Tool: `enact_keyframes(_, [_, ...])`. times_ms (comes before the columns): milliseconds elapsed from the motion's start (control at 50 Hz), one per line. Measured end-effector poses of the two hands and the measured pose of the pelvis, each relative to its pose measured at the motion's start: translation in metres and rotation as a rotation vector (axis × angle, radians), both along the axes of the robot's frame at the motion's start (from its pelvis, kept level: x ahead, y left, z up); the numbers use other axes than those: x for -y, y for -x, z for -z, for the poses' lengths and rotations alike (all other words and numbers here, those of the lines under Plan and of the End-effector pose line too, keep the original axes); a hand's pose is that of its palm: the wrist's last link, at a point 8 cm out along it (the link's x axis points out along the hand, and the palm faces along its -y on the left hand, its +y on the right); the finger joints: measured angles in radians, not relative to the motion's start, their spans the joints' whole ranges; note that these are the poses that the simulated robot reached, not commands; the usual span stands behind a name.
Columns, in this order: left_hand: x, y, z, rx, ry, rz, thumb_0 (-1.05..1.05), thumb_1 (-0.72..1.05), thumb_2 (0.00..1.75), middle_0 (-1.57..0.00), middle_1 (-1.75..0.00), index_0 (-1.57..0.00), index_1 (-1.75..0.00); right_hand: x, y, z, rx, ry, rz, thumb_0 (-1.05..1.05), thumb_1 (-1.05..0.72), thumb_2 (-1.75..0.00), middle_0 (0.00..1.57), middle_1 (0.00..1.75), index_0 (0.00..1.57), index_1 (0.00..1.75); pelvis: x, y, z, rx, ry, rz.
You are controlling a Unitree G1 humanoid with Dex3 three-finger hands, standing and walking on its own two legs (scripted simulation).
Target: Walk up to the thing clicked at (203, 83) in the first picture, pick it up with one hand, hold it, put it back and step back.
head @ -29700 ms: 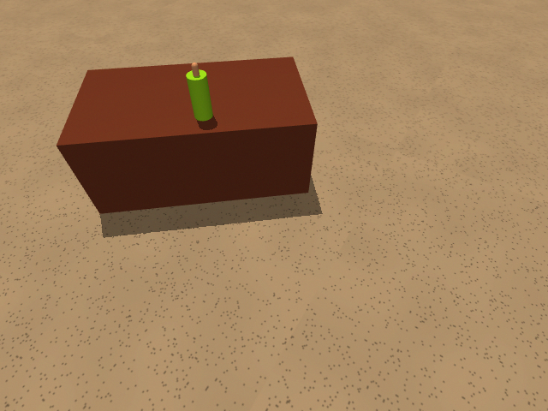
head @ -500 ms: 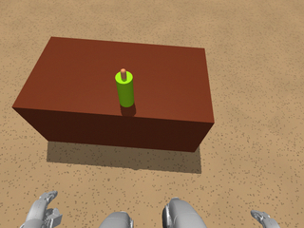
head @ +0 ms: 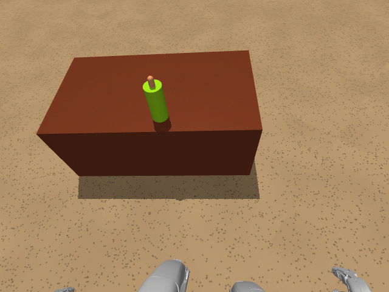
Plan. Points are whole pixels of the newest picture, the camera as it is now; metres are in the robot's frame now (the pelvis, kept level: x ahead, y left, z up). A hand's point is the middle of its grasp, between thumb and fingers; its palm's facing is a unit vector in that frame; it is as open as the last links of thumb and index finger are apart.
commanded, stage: step back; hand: left
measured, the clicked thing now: (155, 98) +0.82 +0.21 -0.23
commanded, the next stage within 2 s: stand in 1.78 s
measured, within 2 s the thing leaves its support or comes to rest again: neither
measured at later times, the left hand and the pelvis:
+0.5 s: hand out of the picture -0.11 +0.26 -0.16, palm faces -0.02 -0.92 -0.38, open 7.3 cm; pelvis -0.18 -0.02 -0.01, yaw -1 degrees
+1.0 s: hand out of the picture -0.26 +0.26 -0.14, palm faces +0.11 -0.90 -0.43, open 7.3 cm; pelvis -0.31 -0.03 -0.01, yaw +5 degrees
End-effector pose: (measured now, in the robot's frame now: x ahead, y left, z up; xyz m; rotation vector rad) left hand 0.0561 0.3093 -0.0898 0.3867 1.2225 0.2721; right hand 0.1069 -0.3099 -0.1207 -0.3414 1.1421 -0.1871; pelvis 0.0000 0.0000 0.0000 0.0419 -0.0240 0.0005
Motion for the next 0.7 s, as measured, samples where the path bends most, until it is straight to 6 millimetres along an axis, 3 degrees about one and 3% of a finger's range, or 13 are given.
enact_keyframes(140, [-0.013,0.009,0.006,0.132,-0.022,0.017,0.00,0.90,0.90,-0.21,-0.30,-0.21,-0.30,-0.005,0.064,0.009,-0.093,0.035,-0.044,0.00,-0.91,-0.89,0.20,0.30,0.20,0.30,-0.003,0.050,0.010,0.002,0.032,-0.063])
enact_keyframes(240, [-0.016,0.036,0.024,0.157,0.025,-0.005,0.00,0.91,0.90,-0.21,-0.30,-0.21,-0.30,-0.019,0.102,0.002,-0.093,0.039,-0.067,0.00,-0.91,-0.89,0.20,0.30,0.20,0.30,-0.006,0.090,0.014,0.040,0.007,-0.056])
enact_keyframes(320, [-0.006,0.070,0.025,0.115,0.068,-0.013,0.00,0.91,0.90,-0.21,-0.30,-0.21,-0.30,-0.018,0.124,-0.016,-0.058,0.051,-0.064,0.00,-0.90,-0.89,0.20,0.30,0.20,0.30,-0.004,0.114,0.004,0.032,0.057,-0.056])
enact_keyframes(400, [0.001,0.114,0.027,0.071,0.078,-0.010,0.00,0.91,0.90,-0.21,-0.30,-0.21,-0.30,-0.009,0.133,-0.026,0.001,0.064,-0.063,0.00,-0.90,-0.89,0.20,0.30,0.20,0.30,0.003,0.141,0.001,0.012,0.062,-0.026])
enact_keyframes(520, [0.014,0.183,0.034,-0.017,0.039,0.015,0.00,0.91,0.90,-0.21,-0.30,-0.21,-0.30,0.014,0.153,-0.017,0.090,0.047,-0.070,0.00,-0.90,-0.89,0.20,0.30,0.20,0.30,0.022,0.192,0.013,0.009,0.040,0.025])
enact_keyframes(600, [0.031,0.232,0.026,-0.040,0.017,0.001,0.00,0.91,0.90,-0.21,-0.30,-0.21,-0.30,0.032,0.185,0.001,0.088,0.019,-0.040,0.00,-0.91,-0.89,0.20,0.30,0.20,0.30,0.033,0.227,0.017,0.035,0.080,0.006])
enact_keyframes(700, [0.035,0.280,0.000,-0.055,-0.024,-0.030,0.00,0.91,0.90,-0.21,-0.30,-0.21,-0.30,0.036,0.239,0.001,0.018,-0.021,-0.011,0.00,-0.91,-0.89,0.20,0.30,0.20,0.30,0.041,0.252,0.001,0.014,-0.007,0.019])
